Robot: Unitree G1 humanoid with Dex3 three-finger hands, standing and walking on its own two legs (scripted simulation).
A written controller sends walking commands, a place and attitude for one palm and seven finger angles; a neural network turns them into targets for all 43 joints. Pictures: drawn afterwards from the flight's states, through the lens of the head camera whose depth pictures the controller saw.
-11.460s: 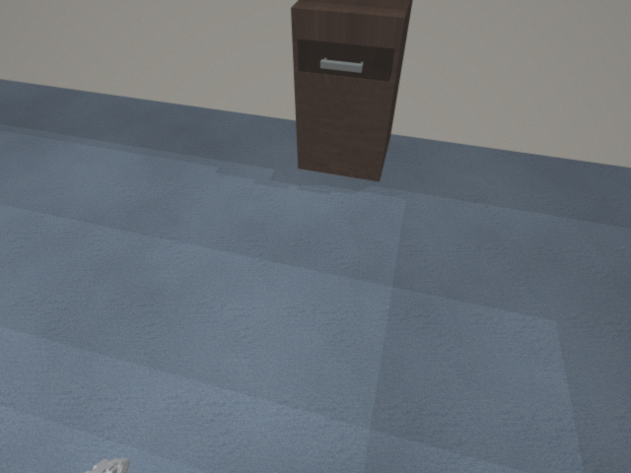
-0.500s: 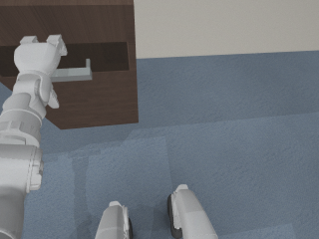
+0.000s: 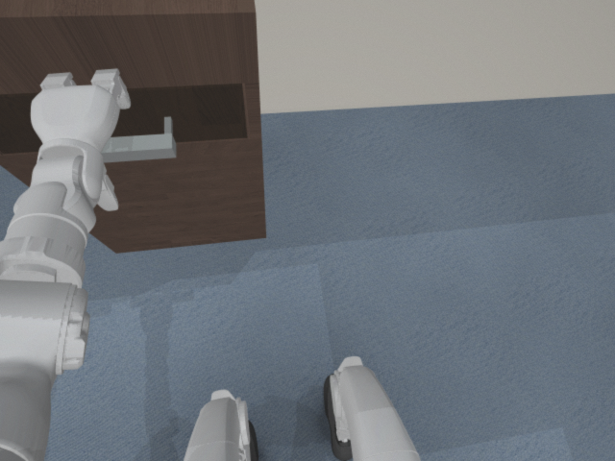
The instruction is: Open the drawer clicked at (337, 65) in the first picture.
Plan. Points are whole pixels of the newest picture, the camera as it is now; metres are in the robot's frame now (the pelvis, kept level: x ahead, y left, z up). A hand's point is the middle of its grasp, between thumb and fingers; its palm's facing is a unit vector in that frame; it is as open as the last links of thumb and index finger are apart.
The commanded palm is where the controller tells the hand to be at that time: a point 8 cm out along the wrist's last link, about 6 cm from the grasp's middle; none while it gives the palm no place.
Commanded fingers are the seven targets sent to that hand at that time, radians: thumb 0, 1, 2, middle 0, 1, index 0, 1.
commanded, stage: lower the fingers behind the handle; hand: left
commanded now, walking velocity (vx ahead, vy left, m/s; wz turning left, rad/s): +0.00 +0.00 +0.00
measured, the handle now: (115, 137) +0.59 +0.22 -0.07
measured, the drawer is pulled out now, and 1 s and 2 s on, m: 0.00 0.00 0.00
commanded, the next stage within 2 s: close the thumb around the handle in 1.44 s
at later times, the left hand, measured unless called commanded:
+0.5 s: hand (108, 163) +0.53 +0.22 -0.06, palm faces -0.09 +0.00 -1.00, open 13.8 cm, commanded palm +0.53 +0.20 -0.01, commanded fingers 0.00 -0.50 0.30 -0.30 -1.20 -0.30 -1.20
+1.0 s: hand (125, 174) +0.53 +0.21 -0.09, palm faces -0.07 +0.00 -1.00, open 13.8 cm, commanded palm +0.53 +0.19 -0.04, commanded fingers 0.00 -0.50 0.30 -0.30 -1.20 -0.30 -1.20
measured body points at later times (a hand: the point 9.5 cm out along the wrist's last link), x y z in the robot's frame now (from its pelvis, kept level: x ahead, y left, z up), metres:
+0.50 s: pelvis -0.01 -0.01 -0.03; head +0.18 +0.01 +0.37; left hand +0.53 +0.22 +0.00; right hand +0.00 -0.28 -0.15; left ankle -0.01 +0.10 -0.63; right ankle +0.07 -0.15 -0.63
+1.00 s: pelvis -0.02 -0.01 -0.06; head +0.18 +0.00 +0.34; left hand +0.53 +0.20 -0.03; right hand -0.02 -0.28 -0.19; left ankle -0.01 +0.10 -0.63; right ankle +0.07 -0.15 -0.63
